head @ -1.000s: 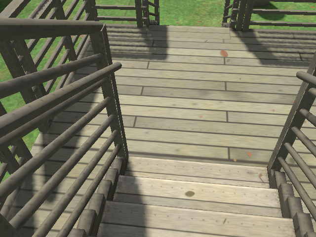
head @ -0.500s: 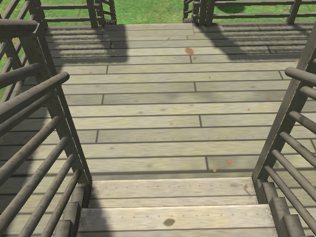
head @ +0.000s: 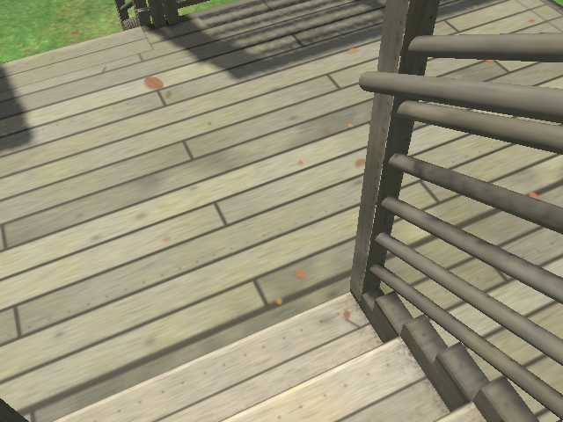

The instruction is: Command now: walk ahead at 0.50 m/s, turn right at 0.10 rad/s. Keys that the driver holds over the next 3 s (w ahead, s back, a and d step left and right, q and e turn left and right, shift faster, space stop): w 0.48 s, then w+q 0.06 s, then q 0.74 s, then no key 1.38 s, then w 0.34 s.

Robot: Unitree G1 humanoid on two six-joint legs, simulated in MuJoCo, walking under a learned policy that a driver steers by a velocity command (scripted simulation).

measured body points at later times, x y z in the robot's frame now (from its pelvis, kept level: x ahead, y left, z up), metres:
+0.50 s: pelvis +0.31 -0.04 -0.13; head +0.30 -0.04 +0.32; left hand +0.21 +0.17 -0.28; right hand +0.45 -0.28 -0.25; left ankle +0.47 +0.09 -0.82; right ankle +0.21 -0.13 -0.81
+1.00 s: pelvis +0.52 -0.01 -0.27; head +0.54 +0.00 +0.18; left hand +0.64 +0.25 -0.37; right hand +0.58 -0.25 -0.42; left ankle +0.47 +0.08 -0.96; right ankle +0.55 -0.12 -0.94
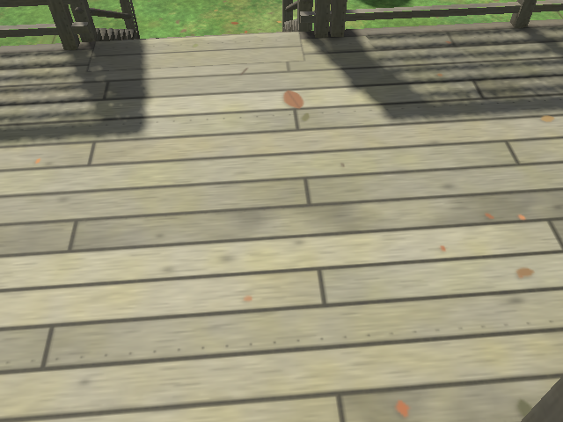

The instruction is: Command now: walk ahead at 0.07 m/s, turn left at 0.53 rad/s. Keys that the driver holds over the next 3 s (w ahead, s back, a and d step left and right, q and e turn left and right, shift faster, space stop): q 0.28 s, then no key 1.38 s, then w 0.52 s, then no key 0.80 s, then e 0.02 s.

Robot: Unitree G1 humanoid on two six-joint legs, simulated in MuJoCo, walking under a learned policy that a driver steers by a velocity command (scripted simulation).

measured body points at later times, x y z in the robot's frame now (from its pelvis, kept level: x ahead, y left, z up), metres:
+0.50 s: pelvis +0.11 +0.10 -0.11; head +0.14 +0.12 +0.34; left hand -0.07 +0.28 -0.25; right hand +0.37 -0.08 -0.21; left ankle +0.17 +0.21 -0.86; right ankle -0.01 -0.11 -0.66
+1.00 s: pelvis +0.19 +0.15 -0.14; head +0.20 +0.15 +0.31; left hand +0.17 +0.39 -0.28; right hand +0.33 -0.08 -0.27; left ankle +0.17 +0.22 -0.86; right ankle +0.23 +0.00 -0.86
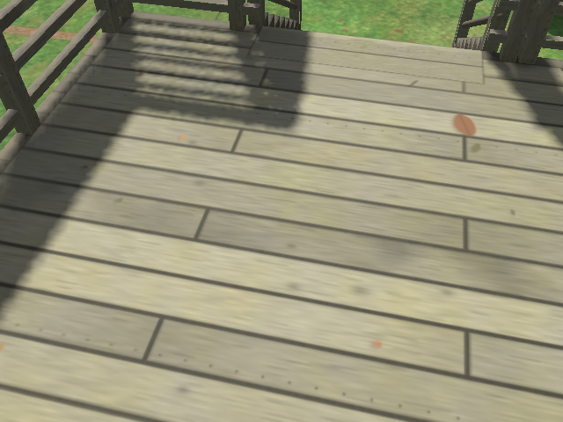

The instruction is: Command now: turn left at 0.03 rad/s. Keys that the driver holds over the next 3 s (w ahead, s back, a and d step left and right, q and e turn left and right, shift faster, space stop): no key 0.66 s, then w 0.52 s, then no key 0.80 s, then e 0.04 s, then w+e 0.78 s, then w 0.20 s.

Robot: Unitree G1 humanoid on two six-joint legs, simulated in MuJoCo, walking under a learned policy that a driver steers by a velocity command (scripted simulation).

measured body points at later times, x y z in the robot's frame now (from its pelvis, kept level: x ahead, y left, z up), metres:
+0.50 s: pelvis +0.02 -0.03 +0.01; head +0.04 -0.03 +0.46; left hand +0.11 +0.22 -0.13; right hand +0.07 -0.28 -0.14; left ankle +0.00 +0.07 -0.72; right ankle +0.00 -0.15 -0.72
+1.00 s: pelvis +0.10 -0.01 -0.01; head +0.09 -0.02 +0.44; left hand +0.09 +0.22 -0.16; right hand +0.07 -0.23 -0.16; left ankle +0.03 +0.07 -0.72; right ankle +0.03 -0.14 -0.67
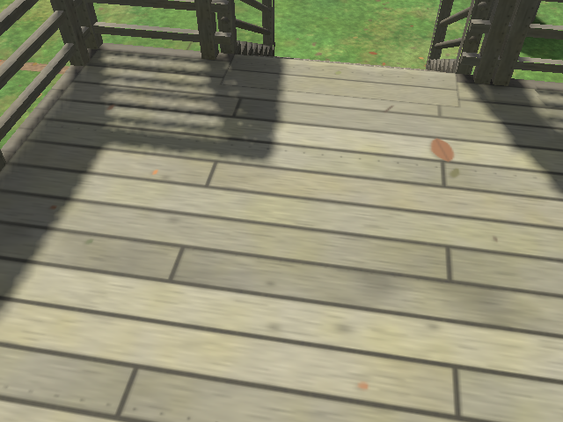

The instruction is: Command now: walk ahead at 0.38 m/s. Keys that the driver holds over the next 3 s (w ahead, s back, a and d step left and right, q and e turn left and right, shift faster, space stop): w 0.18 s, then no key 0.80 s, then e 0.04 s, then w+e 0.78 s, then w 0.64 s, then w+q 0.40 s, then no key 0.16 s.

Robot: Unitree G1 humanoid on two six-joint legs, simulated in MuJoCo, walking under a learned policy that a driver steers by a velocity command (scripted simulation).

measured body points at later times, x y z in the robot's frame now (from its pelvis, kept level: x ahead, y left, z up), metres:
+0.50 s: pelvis +0.23 -0.04 -0.15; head +0.27 -0.04 +0.30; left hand +0.33 +0.19 -0.30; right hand +0.26 -0.28 -0.30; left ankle +0.18 +0.10 -0.69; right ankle +0.31 -0.14 -0.88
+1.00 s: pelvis +0.32 +0.01 -0.14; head +0.34 +0.01 +0.30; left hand +0.31 +0.25 -0.30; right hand +0.42 -0.21 -0.29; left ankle +0.36 +0.11 -0.88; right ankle +0.31 -0.14 -0.88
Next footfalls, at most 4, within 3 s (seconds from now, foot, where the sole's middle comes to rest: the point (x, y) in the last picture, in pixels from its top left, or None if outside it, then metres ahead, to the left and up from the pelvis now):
0.34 right None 0.35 -0.14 -0.91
0.64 left None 0.40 0.11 -0.91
1.38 right None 0.47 -0.19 -0.91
1.86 left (328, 338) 0.85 -0.13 -0.91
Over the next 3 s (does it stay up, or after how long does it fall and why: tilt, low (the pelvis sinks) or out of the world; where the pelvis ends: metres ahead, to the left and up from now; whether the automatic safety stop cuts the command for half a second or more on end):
stays up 1.20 -0.45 -0.15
